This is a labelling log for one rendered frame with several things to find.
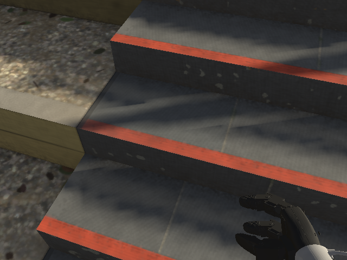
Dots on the robot right hand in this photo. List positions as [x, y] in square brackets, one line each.
[284, 239]

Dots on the robot right forearm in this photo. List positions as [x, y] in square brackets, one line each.
[313, 252]

